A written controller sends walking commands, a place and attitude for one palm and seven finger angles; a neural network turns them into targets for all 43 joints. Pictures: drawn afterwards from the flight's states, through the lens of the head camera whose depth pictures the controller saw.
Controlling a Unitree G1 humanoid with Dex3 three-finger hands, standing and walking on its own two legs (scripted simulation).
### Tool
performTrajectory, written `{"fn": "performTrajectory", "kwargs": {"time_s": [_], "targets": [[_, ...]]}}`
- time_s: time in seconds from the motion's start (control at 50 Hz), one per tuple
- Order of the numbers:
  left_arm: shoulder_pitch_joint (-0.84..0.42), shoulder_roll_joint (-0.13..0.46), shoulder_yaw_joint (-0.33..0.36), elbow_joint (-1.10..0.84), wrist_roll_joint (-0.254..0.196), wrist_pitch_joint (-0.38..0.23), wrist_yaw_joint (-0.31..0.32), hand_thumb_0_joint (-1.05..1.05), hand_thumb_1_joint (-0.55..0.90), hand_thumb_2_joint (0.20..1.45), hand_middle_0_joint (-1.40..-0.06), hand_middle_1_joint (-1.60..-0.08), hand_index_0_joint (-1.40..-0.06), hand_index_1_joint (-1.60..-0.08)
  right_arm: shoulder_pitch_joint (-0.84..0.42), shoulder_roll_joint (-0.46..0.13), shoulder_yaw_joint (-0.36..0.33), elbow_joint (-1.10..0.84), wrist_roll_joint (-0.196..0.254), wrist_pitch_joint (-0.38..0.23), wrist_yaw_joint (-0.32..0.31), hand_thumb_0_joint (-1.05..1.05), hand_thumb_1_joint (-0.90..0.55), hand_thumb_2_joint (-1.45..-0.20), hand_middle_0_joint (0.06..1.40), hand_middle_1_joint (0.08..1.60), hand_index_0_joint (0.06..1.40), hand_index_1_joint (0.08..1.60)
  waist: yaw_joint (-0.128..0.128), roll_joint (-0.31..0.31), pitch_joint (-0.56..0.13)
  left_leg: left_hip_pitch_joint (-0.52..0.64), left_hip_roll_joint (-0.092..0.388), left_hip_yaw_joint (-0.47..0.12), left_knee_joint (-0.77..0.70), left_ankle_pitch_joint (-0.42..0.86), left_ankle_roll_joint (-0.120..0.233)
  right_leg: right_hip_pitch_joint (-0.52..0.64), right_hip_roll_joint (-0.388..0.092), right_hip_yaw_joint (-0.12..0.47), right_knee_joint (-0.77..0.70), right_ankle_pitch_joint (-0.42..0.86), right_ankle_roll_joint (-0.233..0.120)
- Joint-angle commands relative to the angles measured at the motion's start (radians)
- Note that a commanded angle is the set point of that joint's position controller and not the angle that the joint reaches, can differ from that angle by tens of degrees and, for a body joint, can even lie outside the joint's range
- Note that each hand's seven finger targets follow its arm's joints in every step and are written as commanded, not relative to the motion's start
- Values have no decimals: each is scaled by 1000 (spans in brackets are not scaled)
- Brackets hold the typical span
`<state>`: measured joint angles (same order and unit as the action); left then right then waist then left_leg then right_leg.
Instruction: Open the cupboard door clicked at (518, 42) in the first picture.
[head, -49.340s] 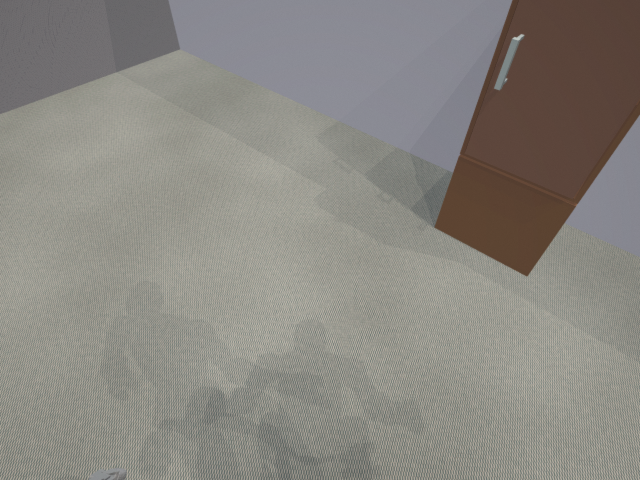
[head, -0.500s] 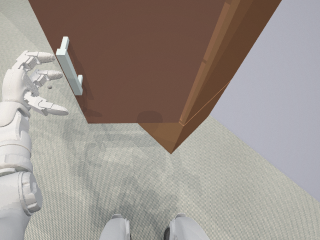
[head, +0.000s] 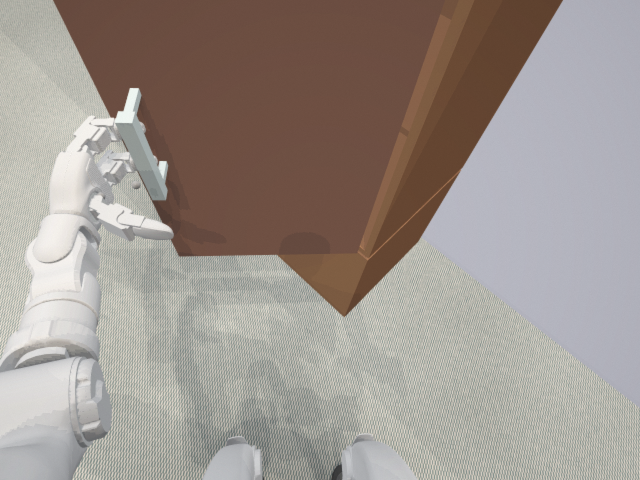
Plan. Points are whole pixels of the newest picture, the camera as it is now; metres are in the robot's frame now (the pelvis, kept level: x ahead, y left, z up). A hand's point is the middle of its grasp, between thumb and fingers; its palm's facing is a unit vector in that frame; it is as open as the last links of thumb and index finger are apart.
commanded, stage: slide the fingers in behind the handle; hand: left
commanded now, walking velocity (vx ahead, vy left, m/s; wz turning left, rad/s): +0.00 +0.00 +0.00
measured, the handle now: (147, 149) +0.52 +0.21 +0.07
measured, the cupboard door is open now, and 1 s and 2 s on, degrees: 47 47 50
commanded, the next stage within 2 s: close the thumb around the handle in 1.00 s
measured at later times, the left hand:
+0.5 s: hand (164, 183) +0.46 +0.18 +0.07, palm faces +0.03 -1.00 -0.01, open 14.0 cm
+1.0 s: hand (165, 182) +0.46 +0.18 +0.06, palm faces +0.04 -1.00 -0.02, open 14.1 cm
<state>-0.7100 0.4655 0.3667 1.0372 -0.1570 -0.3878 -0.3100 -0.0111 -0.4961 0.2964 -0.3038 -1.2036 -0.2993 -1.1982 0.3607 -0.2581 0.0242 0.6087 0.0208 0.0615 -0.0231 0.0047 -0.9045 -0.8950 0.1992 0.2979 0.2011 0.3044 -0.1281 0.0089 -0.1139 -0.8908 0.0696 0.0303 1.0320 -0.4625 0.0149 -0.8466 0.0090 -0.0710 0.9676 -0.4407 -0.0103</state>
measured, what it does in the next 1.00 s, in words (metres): stands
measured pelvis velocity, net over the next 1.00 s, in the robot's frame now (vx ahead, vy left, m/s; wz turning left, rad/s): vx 0.00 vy -0.01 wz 0.02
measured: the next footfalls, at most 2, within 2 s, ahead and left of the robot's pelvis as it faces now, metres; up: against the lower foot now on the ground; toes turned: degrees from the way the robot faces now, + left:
none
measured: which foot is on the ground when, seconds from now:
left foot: down 0.00-1.00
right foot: down 0.00-1.00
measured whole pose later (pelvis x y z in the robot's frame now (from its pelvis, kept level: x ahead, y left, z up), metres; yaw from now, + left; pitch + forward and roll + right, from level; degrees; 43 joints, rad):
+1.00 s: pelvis +0.00 -0.01 +0.00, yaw +1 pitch +19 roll -2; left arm -0.76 0.39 0.28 1.08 -0.15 -0.43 -0.19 -0.01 -0.50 0.30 -0.29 -1.20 -0.27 -1.20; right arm 0.35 -0.25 0.01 0.64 0.02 0.05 0.00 0.00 -0.91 -0.90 0.20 0.30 0.20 0.30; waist -0.11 0.01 -0.12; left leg -0.91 0.06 0.01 1.04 -0.46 0.00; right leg -0.86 0.00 -0.09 1.00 -0.46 -0.03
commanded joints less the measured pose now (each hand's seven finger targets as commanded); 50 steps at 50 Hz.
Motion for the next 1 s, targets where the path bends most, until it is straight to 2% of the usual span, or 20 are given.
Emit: {"fn": "performTrajectory", "kwargs": {"time_s": [0.0,0.04,0.16,0.2,0.32,0.34,0.36,0.4,0.48,0.56,0.64,0.68,0.7,0.74,0.76,0.82,0.86,0.9,0.94,0.98], "targets": [[-410,201,15,-220,-15,-81,24,0,-500,300,-300,-1200,-300,-1200,115,-174,-64,-64,-3,-23,-8,0,-900,-900,200,300,200,300,-3,105,-410,360,-41,-64,-120,366,7,119,38,28,-106,297,-8],[-390,232,38,-208,-8,-81,34,0,-500,300,-300,-1200,-300,-1200,120,-177,-62,-67,-4,-21,-8,0,-900,-900,200,300,200,300,4,93,-406,329,-45,-59,-116,361,11,144,37,34,-101,309,-9],[-420,172,-8,-248,-1,-97,53,0,-500,300,-300,-1200,-300,-1200,106,-166,-65,-70,-2,-22,-3,0,-900,-900,200,300,200,300,-1,108,-432,360,-45,-60,-116,363,8,139,35,37,-101,316,-8],[-425,167,-9,-207,-3,-91,61,0,-500,300,-300,-1200,-300,-1200,104,-166,-63,-63,-2,-22,-3,0,-900,-900,200,300,200,300,-9,86,-382,315,-47,-54,-119,318,11,141,34,40,-112,294,-5],[-442,179,0,-172,9,-89,76,0,-500,300,-300,-1200,-300,-1200,105,-164,-61,-60,-2,-26,-6,0,-900,-900,200,300,200,300,-10,57,-381,254,-55,-41,-114,270,18,175,29,59,-118,285,-1],[-459,202,15,-179,10,-96,78,0,-500,300,-300,-1200,-300,-1200,111,-167,-60,-58,-5,-27,-7,0,-900,-900,200,300,200,300,-12,52,-389,258,-55,-46,-109,277,19,180,30,58,-112,291,-3],[-451,189,5,-185,13,-99,78,0,-500,300,-300,-1200,-300,-1200,106,-163,-59,-61,-3,-28,-6,0,-900,-900,200,300,200,300,-3,79,-411,264,-57,-43,-112,284,16,186,28,61,-109,297,-3],[-472,157,-23,-188,15,-101,79,0,-500,300,-300,-1200,-300,-1200,104,-160,-60,-57,-3,-30,-3,0,-900,-900,200,300,200,300,-16,92,-405,278,-55,-43,-107,280,16,159,28,59,-110,288,-2],[-478,116,-57,-192,15,-108,81,0,-500,300,-300,-1200,-300,-1200,110,-161,-65,-50,-4,-33,1,0,-900,-900,200,300,200,300,-18,107,-420,308,-53,-52,-106,285,12,130,30,52,-106,278,-5],[-485,69,-90,-203,15,-110,92,0,-500,300,-300,-1200,-300,-1200,121,-162,-72,-38,-6,-37,7,0,-900,-900,200,300,200,300,-26,87,-440,333,-52,-57,-103,310,13,126,32,46,-105,296,-6],[-517,35,-126,-189,21,-108,100,0,-500,300,-300,-1200,-300,-1200,124,-162,-71,-26,-7,-36,10,0,-900,-900,200,300,200,300,-47,81,-385,327,-53,-63,-105,279,16,86,33,40,-113,261,-7],[-537,54,-118,-191,29,-110,104,0,-500,300,-300,-1200,-300,-1200,126,-165,-74,-18,-8,-35,8,0,-900,-900,200,300,200,300,-44,103,-409,340,-51,-68,-103,290,13,80,31,42,-107,266,-8],[-537,34,-131,-203,26,-112,102,0,-500,300,-300,-1200,-300,-1200,124,-162,-74,-20,-8,-36,10,0,-900,-900,200,300,200,300,-42,104,-427,351,-54,-67,-103,295,13,89,30,42,-108,271,-8],[-505,60,-104,-189,22,-112,102,0,-500,300,-300,-1200,-300,-1200,131,-166,-74,-21,-11,-35,9,0,-900,-900,200,300,200,300,-34,82,-429,345,-55,-67,-101,318,15,110,33,40,-105,293,-11],[-513,34,-125,-191,21,-110,99,0,-500,300,-300,-1200,-300,-1200,122,-161,-73,-22,-8,-35,10,0,-900,-900,200,300,200,300,-40,80,-429,342,-55,-62,-100,313,15,107,32,42,-107,297,-6],[-515,50,-114,-169,21,-105,96,0,-500,300,-300,-1200,-300,-1200,121,-163,-71,-21,-7,-33,9,0,-900,-900,200,300,200,300,-41,64,-390,313,-56,-63,-105,284,16,108,32,43,-114,276,-7],[-534,35,-128,-176,17,-106,95,0,-500,300,-300,-1200,-300,-1200,116,-161,-68,-22,-7,-35,9,0,-900,-900,200,300,200,300,-45,87,-396,321,-58,-62,-102,285,16,97,30,44,-112,276,-7],[-497,75,-91,-169,20,-105,95,0,-500,300,-300,-1200,-300,-1200,118,-164,-71,-23,-7,-33,8,0,-900,-900,200,300,200,300,-29,85,-413,324,-57,-61,-100,306,15,116,30,45,-107,295,-9],[-504,57,-101,-175,13,-105,92,0,-500,300,-300,-1200,-300,-1200,119,-160,-68,-31,-8,-34,8,0,-900,-900,200,300,200,300,-35,68,-410,315,-59,-59,-96,309,18,123,32,43,-104,304,-8],[-495,85,-80,-150,16,-99,92,0,-500,300,-300,-1200,-300,-1200,116,-163,-67,-28,-6,-32,7,0,-900,-900,200,300,200,300,-30,68,-395,300,-57,-60,-99,294,16,120,31,44,-106,290,-7]]}}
